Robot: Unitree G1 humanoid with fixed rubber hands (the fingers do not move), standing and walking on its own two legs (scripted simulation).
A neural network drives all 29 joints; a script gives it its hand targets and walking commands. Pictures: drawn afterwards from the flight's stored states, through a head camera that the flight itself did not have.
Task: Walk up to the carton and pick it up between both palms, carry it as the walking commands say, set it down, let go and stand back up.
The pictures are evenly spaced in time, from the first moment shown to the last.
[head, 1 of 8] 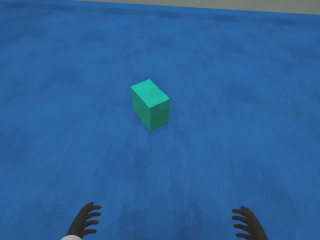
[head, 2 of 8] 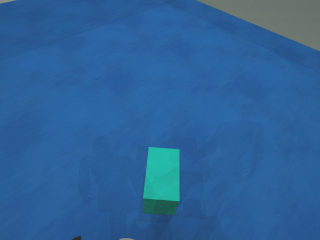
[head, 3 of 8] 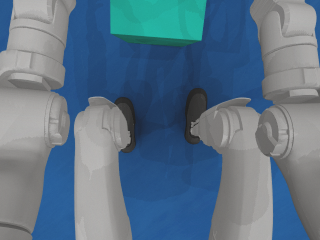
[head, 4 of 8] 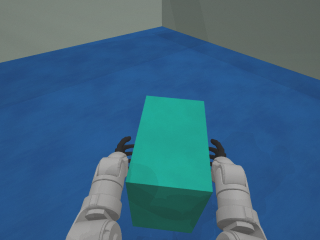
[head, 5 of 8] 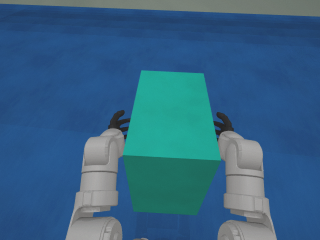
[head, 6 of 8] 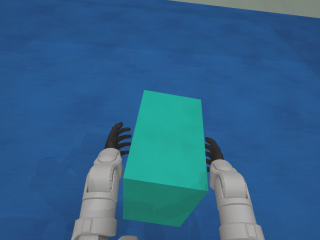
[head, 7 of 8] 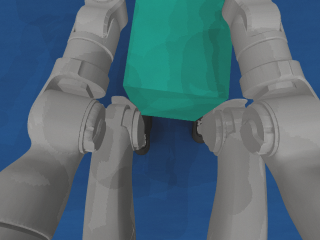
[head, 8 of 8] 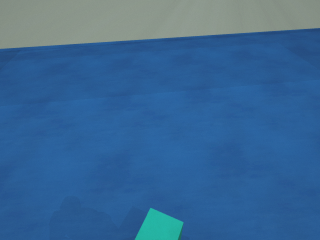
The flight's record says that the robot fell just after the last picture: no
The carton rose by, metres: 0.69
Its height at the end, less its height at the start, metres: +0.01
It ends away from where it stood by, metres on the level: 5.59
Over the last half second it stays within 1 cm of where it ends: yes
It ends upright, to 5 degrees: yes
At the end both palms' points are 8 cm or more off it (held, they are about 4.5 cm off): yes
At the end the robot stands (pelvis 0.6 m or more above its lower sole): yes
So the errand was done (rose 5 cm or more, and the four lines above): yes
